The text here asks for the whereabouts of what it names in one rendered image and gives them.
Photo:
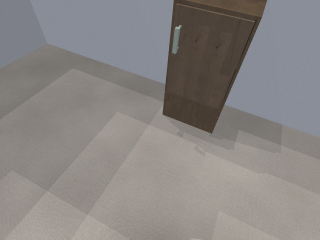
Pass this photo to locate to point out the handle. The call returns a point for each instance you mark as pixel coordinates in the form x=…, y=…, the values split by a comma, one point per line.
x=176, y=39

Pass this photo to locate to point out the cupboard door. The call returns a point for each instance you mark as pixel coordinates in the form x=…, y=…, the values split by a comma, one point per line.
x=210, y=46

